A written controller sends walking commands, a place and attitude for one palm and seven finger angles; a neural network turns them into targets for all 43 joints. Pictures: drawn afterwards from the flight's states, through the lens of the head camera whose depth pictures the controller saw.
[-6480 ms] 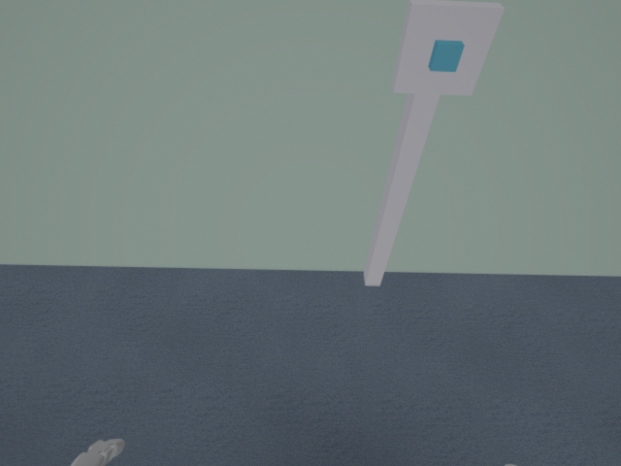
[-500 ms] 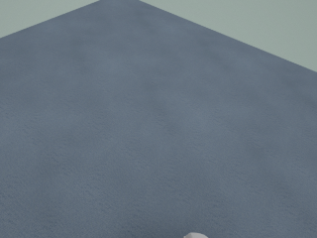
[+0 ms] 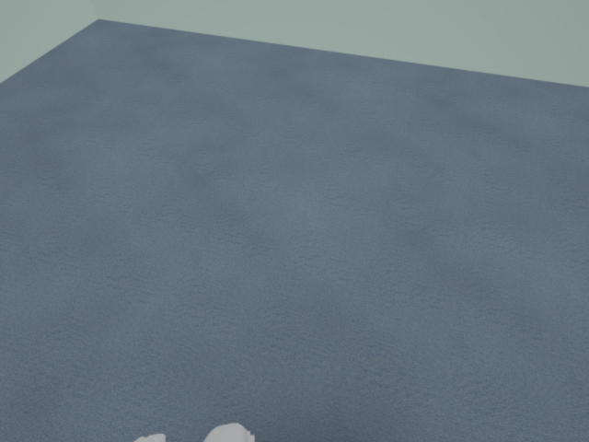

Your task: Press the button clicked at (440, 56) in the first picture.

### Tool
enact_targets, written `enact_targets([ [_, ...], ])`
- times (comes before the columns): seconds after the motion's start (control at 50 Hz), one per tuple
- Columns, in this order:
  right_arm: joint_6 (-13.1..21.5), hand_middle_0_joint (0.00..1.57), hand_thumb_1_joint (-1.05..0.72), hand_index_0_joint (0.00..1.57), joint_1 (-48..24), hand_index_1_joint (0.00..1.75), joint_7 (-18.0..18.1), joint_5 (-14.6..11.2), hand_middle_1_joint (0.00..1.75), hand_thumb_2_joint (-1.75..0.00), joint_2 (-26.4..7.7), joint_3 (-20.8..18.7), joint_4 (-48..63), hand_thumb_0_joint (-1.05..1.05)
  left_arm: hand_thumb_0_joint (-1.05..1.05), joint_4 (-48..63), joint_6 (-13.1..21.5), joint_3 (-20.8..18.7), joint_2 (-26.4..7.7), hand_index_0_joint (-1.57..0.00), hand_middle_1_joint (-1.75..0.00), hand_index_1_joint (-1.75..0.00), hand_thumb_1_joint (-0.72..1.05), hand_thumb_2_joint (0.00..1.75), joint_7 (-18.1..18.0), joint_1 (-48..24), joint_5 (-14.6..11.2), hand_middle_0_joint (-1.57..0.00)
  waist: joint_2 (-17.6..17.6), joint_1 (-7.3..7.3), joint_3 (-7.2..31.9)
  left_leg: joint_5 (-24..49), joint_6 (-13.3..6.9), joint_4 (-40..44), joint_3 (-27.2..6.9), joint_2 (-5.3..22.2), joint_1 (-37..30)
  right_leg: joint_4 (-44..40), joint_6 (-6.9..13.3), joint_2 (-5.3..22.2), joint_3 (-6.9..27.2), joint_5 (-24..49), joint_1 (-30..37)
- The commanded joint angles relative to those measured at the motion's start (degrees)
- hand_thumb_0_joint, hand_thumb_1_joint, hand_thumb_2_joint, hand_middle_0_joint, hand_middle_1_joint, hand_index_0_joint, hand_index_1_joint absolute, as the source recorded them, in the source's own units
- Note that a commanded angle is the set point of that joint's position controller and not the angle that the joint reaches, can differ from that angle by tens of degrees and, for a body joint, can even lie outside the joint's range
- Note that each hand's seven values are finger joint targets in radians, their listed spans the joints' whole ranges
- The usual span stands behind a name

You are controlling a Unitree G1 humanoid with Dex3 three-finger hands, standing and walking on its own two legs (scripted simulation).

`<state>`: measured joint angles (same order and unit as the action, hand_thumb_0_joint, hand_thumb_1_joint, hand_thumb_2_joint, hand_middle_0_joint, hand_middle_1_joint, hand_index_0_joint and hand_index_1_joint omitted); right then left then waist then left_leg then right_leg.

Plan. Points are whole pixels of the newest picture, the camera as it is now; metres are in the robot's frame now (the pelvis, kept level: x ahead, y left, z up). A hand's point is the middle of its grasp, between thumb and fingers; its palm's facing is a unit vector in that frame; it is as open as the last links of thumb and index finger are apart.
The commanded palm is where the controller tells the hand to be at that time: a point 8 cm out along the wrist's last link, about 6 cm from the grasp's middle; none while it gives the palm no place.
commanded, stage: walk to a spot facing it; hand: left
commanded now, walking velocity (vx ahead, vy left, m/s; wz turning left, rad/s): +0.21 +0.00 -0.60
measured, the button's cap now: out of the picture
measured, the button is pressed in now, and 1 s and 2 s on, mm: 0 0 0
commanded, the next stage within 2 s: turn to face it in 0.70 s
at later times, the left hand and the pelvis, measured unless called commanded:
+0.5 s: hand (163, 408) +0.19 +0.24 -0.18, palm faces -0.26 -0.95 -0.18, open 7.4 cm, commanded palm none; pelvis +0.07 +0.06 +0.00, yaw -18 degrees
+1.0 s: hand (245, 332) +0.32 +0.11 -0.16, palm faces -0.55 -0.80 -0.24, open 7.4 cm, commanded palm none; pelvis +0.13 +0.01 +0.00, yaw -35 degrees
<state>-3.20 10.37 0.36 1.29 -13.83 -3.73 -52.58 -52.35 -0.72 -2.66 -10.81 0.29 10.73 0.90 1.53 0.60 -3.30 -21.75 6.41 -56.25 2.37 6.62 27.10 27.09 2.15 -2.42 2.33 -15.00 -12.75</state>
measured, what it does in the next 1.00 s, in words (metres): walks ahead, turning right: left foot, then right foot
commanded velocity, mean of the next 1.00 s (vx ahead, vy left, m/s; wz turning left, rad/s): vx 0.02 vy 0.00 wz -0.59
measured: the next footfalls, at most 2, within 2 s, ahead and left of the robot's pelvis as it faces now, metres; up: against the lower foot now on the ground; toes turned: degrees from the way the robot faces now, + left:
left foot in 0.16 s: +0.08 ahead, +0.14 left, +0.00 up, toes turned +0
right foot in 0.70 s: +0.11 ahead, -0.10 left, +0.00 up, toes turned -33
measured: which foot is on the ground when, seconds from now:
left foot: up 0.00-0.14, down 0.16-0.70, up 0.72-1.00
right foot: down 0.00-0.16, up 0.18-0.68, down 0.70-1.00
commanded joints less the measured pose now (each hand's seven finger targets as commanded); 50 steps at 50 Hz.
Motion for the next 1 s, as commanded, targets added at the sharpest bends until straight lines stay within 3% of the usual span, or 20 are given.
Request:
enact_targets([
  [0.0, 2.6, 0.2, -0.9, 0.2, -4.7, 0.3, -0.1, -0.1, 0.3, -0.9, -4.4, -0.9, 6.7, 0.0, 0.0, 2.4, 1.0, -4.1, -13.1, -0.2, -0.3, -0.3, 0.9, 0.9, -0.6, 4.1, 0.4, -0.2, -10.1, -3.43, 3.5, -3.1, -0.7, 7.9, 0.0, -2.1, 2.7, -9.7, 9.1, 15.2, 19.7, 6.4, 6.3],
  [0.06, 3.5, 0.2, -0.9, 0.2, -1.9, 0.3, 0.1, -0.4, 0.3, -0.9, -4.0, -0.8, 6.5, 0.0, 0.0, 2.9, 0.9, -4.2, -13.6, -0.2, -0.3, -0.3, 0.9, 0.9, -0.4, 1.9, 0.3, -0.2, -11.9, -1.93, 3.2, -3.0, -2.1, 17.3, 0.6, -4.0, -5.9, -8.2, 8.3, 13.7, 21.2, 3.8, 1.0],
  [0.1, 4.0, 0.2, -0.9, 0.2, 4.7, 0.3, 0.6, -0.6, 0.3, -0.9, -4.3, -0.8, 4.4, 0.0, 0.0, 3.2, 0.5, -4.0, -12.4, -0.2, -0.3, -0.3, 0.9, 0.9, -0.3, -0.9, -0.1, -0.2, -9.3, 1.68, 3.7, 5.3, -2.5, 29.7, 2.0, -5.0, -19.1, -2.8, 4.6, 9.6, 18.6, 1.7, -6.8],
  [0.12, 4.6, 0.2, -0.9, 0.2, 9.1, 0.3, 1.2, -0.4, 0.3, -0.9, -7.4, -1.0, 2.9, 0.0, 0.0, 4.1, 0.2, -3.3, -9.2, -0.2, -0.3, -0.3, 0.9, 0.9, -0.2, -1.0, -0.5, -0.2, -0.3, 3.44, 5.8, 4.9, -3.7, 36.5, -3.3, 1.3, -28.4, 5.5, 1.7, 4.3, 13.7, -2.4, -13.2],
  [0.14, 4.6, 0.2, -0.9, 0.2, 11.5, 0.3, 1.3, 0.4, 0.3, -0.9, -13.9, -2.3, 2.8, 0.0, 0.0, 5.2, -0.1, -2.5, -5.3, -0.2, -0.3, -0.3, 0.9, 0.9, 0.4, 0.5, -1.0, -0.2, 18.0, 3.91, 6.4, -0.8, -8.3, 42.7, -22.2, 17.8, -33.1, 21.0, -2.3, -3.6, 4.3, -18.7, -24.7],
  [0.16, 4.0, 0.2, -0.9, 0.2, 11.1, 0.3, 1.3, 0.3, 0.3, -0.9, -14.7, -2.2, 3.4, 0.0, 0.0, 5.6, -0.2, -3.0, -7.1, -0.2, -0.3, -0.3, 0.9, 0.9, 0.4, -0.5, 0.0, -0.2, 15.2, 3.77, 3.3, -4.7, -12.3, 45.3, -26.0, 24.3, -25.4, 31.4, -3.2, 0.5, 1.7, -20.2, -25.1],
  [0.2, 4.1, 0.2, -0.9, 0.2, 2.8, 0.3, 1.4, 0.3, 0.3, -0.9, -8.7, -0.5, 5.4, 0.0, 0.0, 3.2, -1.0, -4.0, -8.9, -0.2, -0.3, -0.3, 0.9, 0.9, 1.1, 1.3, 0.8, -0.2, 9.3, -0.12, -1.9, -4.2, -10.4, 46.7, -17.3, 18.4, -15.1, 37.7, -4.0, 3.5, 1.3, -12.5, -21.7],
  [0.26, 4.7, 0.2, -0.9, 0.2, 2.7, 0.3, 1.9, 0.0, 0.3, -0.9, -6.3, 0.4, 4.9, 0.0, 0.0, 1.5, -1.6, -3.9, -6.4, -0.2, -0.3, -0.3, 0.9, 0.9, 1.7, 3.5, 0.7, -0.2, 7.3, -1.29, -2.1, 20.3, -8.2, 42.2, -2.3, 12.1, -17.2, 42.5, -5.4, 4.1, -0.9, -4.8, -21.1],
  [0.3, 5.0, 0.2, -0.9, 0.2, 5.7, 0.3, 2.1, -0.3, 0.3, -0.9, -5.3, 0.4, 3.7, 0.0, 0.0, 0.9, -1.8, -3.7, -5.4, -0.2, -0.3, -0.3, 0.9, 0.9, 1.4, 4.5, 0.5, -0.2, 7.6, -1.03, 0.4, 36.8, -7.2, 38.4, 3.0, 10.7, -21.0, 43.7, -5.9, 4.1, -1.7, -3.4, -21.2],
  [0.46, 4.6, 0.2, -0.9, 0.2, 11.2, 0.3, 2.0, -0.1, 0.3, -0.9, -5.1, -0.7, 0.1, 0.0, 0.0, 3.3, -2.6, -2.9, -3.6, -0.2, -0.3, -0.3, 0.9, 0.9, 1.3, -2.8, 0.4, -0.2, 7.8, 1.13, 1.0, 43.9, -12.0, 35.3, 6.8, 13.9, -28.7, 34.7, -6.8, 6.1, -5.3, -3.5, -24.2],
  [0.56, 3.9, 0.2, -0.9, 0.2, 12.7, 0.3, 1.5, 0.3, 0.3, -0.9, -5.7, -1.6, -1.8, 0.0, 0.0, 4.8, -1.9, -2.4, -3.1, -0.2, -0.3, -0.3, 0.9, 0.9, 1.3, -7.9, 0.5, -0.2, 9.0, 2.92, 0.4, 45.4, -12.3, 32.3, 10.0, 15.2, -29.1, 21.5, -5.1, 5.5, -8.9, -6.8, -18.9],
  [0.62, 3.9, 0.2, -0.9, 0.2, 11.6, 0.3, 1.1, 0.0, 0.3, -0.9, -7.3, -2.4, -1.7, 0.0, 0.0, 4.6, -0.7, -2.5, -4.2, -0.2, -0.3, -0.3, 0.9, 0.9, 0.9, -3.8, 0.5, -0.2, 9.8, 0.42, 4.8, 57.0, -10.7, 24.3, 12.3, 15.9, -30.8, 11.8, -2.8, 2.9, -10.4, -6.4, -11.1],
  [0.64, 3.9, 0.2, -0.9, 0.2, 11.2, 0.3, 0.8, -0.4, 0.3, -0.9, -7.7, -2.5, -1.1, 0.0, 0.0, 3.6, 0.1, -2.9, -5.7, -0.2, -0.3, -0.3, 0.9, 0.9, 0.7, 0.4, 0.6, -0.2, 6.9, -1.93, 7.1, 56.9, -8.7, 17.7, 14.0, 15.4, -28.3, 5.5, -2.1, 2.2, -10.6, -0.2, -3.8],
  [0.66, 3.9, 0.2, -0.9, 0.2, 10.6, 0.3, 0.3, -1.0, 0.3, -0.9, -7.6, -2.4, -0.1, 0.0, 0.0, 1.7, 1.2, -3.6, -8.8, -0.2, -0.3, -0.3, 0.9, 0.9, 0.3, 6.8, 0.8, -0.2, 1.6, -5.34, 11.6, 48.4, -5.8, 5.7, 14.8, 14.1, -18.7, -1.6, 0.0, 5.6, -6.1, 12.6, 10.7],
  [0.68, 3.7, 0.2, -0.9, 0.2, 9.4, 0.3, -0.1, -1.4, 0.3, -0.9, -3.5, -1.2, 2.8, 0.0, 0.0, 0.2, 2.0, -4.9, -16.1, -0.2, -0.3, -0.3, 0.9, 0.9, -0.7, 12.3, 0.8, -0.2, -15.7, -7.22, 15.4, -2.6, -1.5, -9.3, 14.7, 3.2, 2.3, -1.3, 7.4, 22.0, 17.9, 43.1, 26.1],
  [0.7, 3.0, 0.2, -0.9, 0.2, 5.6, 0.3, 0.7, -1.3, 0.3, -0.9, -2.7, -0.9, 4.7, 0.0, 0.0, -0.5, 1.4, -5.6, -18.8, -0.2, -0.3, -0.3, 0.9, 0.9, -1.5, 13.4, -0.7, -0.2, -15.8, -7.17, 16.9, -17.9, -1.0, -20.6, 5.3, 0.1, 7.2, -0.1, 13.6, 28.8, 23.1, 60.6, 24.1],
  [0.72, 2.6, 0.2, -0.9, 0.2, 4.5, 0.3, 1.3, -1.2, 0.3, -0.9, -2.6, -0.8, 4.6, 0.0, 0.0, -0.2, 0.8, -5.1, -16.5, -0.2, -0.3, -0.3, 0.9, 0.9, -2.1, 10.8, -0.9, -0.2, -9.4, -5.77, 13.4, -14.0, -1.8, -20.9, -0.4, 2.2, 8.3, -0.6, 14.0, 26.5, 16.5, 52.1, 21.3],
  [0.76, 2.2, 0.2, -0.9, 0.2, 2.5, 0.3, 0.9, -0.6, 0.3, -0.9, -2.9, -0.8, 3.9, 0.0, 0.0, 2.2, 0.5, -4.1, -13.2, -0.2, -0.3, -0.3, 0.9, 0.9, -2.1, 3.4, -0.9, -0.2, -8.8, -3.26, 7.7, -6.2, -1.4, -17.9, -1.3, 3.4, 8.0, -3.2, 9.9, 20.1, 13.1, 39.4, 13.3],
  [0.82, 1.0, 0.2, -0.9, 0.2, 6.1, 0.3, 0.8, -0.1, 0.3, -0.9, -2.4, -0.8, 1.5, 0.0, 0.0, 3.3, 1.0, -3.0, -10.9, -0.2, -0.3, -0.3, 0.9, 0.9, -1.9, -1.5, -0.3, -0.2, -6.5, 0.66, 3.9, -1.2, -0.7, -12.1, -0.6, 2.3, 2.2, -5.7, 6.9, 15.8, 6.6, 35.8, 1.6],
  [0.98, 1.5, 0.2, -0.9, 0.2, 0.0, 0.3, 0.6, -0.4, 0.3, -0.9, -3.0, -0.6, 4.7, 0.0, 0.0, 3.8, 0.5, -3.6, -12.5, -0.2, -0.3, -0.3, 0.9, 0.9, -1.1, -0.3, 0.4, -0.2, -11.3, -0.5, 3.6, 0.2, -0.2, 4.1, 0.6, -1.3, -0.6, -5.4, 7.8, 12.6, 11.8, 24.2, -1.3],
])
